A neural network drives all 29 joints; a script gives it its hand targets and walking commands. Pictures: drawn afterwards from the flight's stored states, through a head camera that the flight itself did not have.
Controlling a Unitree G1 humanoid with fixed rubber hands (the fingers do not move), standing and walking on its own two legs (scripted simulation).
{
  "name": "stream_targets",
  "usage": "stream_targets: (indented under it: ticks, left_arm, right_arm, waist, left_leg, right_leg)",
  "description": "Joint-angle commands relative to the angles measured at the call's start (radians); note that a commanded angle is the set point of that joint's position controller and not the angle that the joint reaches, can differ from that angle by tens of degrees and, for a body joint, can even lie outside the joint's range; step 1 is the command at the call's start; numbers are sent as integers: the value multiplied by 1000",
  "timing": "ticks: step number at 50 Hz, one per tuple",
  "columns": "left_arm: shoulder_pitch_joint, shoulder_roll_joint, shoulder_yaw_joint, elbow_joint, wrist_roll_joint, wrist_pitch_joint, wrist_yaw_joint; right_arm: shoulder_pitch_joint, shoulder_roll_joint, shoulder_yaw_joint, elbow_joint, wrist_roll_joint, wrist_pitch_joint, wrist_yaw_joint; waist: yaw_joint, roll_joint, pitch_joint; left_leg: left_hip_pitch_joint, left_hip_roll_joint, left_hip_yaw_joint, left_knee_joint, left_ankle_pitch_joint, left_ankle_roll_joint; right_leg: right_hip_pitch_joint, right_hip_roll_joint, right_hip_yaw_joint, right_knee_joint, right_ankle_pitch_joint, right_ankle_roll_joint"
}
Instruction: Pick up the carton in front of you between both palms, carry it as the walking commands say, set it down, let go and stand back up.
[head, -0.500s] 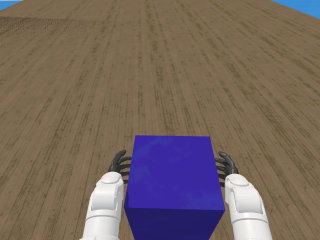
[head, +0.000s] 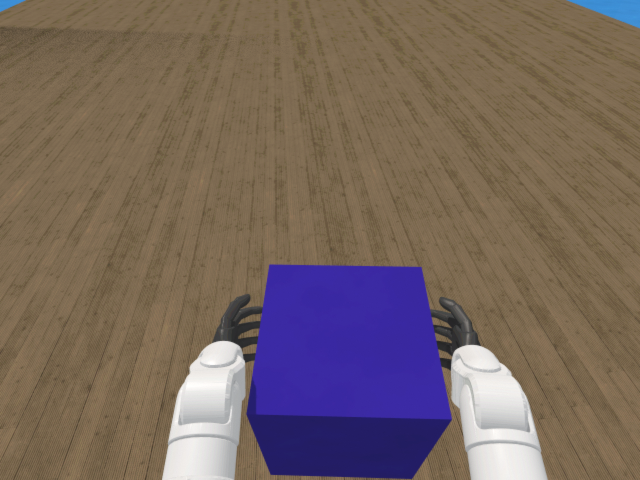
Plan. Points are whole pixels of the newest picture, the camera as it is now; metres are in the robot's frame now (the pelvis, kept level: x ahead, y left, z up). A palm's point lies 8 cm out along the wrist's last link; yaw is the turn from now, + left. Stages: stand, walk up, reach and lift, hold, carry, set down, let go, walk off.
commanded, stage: hold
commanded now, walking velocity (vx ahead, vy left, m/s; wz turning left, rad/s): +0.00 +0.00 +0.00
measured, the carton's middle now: (342, 375) +0.30 +0.00 -0.04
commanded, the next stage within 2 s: set down in 0.84 s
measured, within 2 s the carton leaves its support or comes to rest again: neither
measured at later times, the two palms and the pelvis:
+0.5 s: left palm (237, 358) +0.28 +0.14 +0.04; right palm (483, 387) +0.24 -0.16 +0.04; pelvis -0.02 +0.02 +0.01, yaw -7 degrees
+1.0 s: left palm (226, 335) +0.31 +0.15 +0.05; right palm (464, 368) +0.26 -0.14 +0.05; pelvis -0.01 +0.05 +0.01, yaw -8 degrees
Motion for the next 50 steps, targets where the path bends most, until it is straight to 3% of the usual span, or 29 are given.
stream_targets:
  ticks: [1, 2, 3, 5, 9, 11, 14, 22, 37, 45, 50]
  left_arm:
    - [-330, -887, -533, -87, -242, -34, -220]
    - [-375, -857, -530, -117, -237, -49, -215]
    - [-377, -835, -542, -141, -237, -48, -216]
    - [-416, -868, -573, -123, -248, -54, -222]
    - [-390, -863, -577, -131, -236, -69, -213]
    - [-362, -855, -554, -117, -211, -74, -200]
    - [-352, -845, -532, -97, -191, -78, -191]
    - [-410, -862, -557, -83, -215, -80, -214]
    - [-473, -934, -534, -2, -215, -69, -247]
    - [-531, -958, -479, 65, -207, -62, -257]
    - [-660, -958, -339, 221, -154, -95, -264]
  right_arm:
    - [-363, 906, 516, -26, 226, -54, 223]
    - [-378, 891, 508, -49, 203, -84, 213]
    - [-323, 856, 473, -21, 177, -94, 201]
    - [-384, 877, 480, -42, 182, -104, 197]
    - [-406, 871, 504, -54, 209, -119, 202]
    - [-425, 865, 521, -59, 223, -122, 209]
    - [-439, 850, 517, -45, 224, -125, 217]
    - [-446, 863, 486, -9, 205, -134, 214]
    - [-509, 923, 445, 59, 196, -133, 261]
    - [-565, 923, 385, 121, 171, -129, 282]
    - [-700, 903, 265, 268, 101, -168, 297]
  waist:
    - [30, -119, -55]
    - [-6, -113, -98]
    - [-15, -54, -107]
    - [-25, -49, -109]
    - [-2, -12, -125]
    - [25, -6, -112]
    - [36, -14, -76]
    - [-1, -25, -47]
    - [-1, 16, -88]
    - [-3, 21, -80]
    - [-1, 10, -36]
  left_leg:
    - [570, -195, -248, -43, 292, 9]
    - [643, -174, -282, -39, 350, 5]
    - [583, -169, -279, -65, 320, -5]
    - [609, -180, -273, -71, 322, -11]
    - [613, -194, -269, -89, 296, -17]
    - [627, -195, -268, -97, 271, -14]
    - [652, -190, -264, -104, 227, -10]
    - [689, -178, -263, -110, 123, -18]
    - [702, -136, -318, -159, -9, -27]
    - [704, -116, -349, -176, -46, -28]
    - [675, -116, -359, -151, -174, -22]
  right_leg:
    - [-184, 67, 288, -228, 396, -34]
    - [-205, 72, 299, -213, 436, -42]
    - [-75, 70, 304, -236, 366, -56]
    - [-73, 82, 294, -237, 409, -34]
    - [-15, 89, 295, -244, 424, -18]
    - [-35, 90, 296, -251, 390, -16]
    - [-91, 88, 296, -269, 304, -22]
    - [-173, 85, 294, -301, 146, -51]
    - [-186, 103, 286, -271, 86, -60]
    - [-186, 101, 291, -258, 86, -57]
    - [-263, 95, 291, -217, 7, -62]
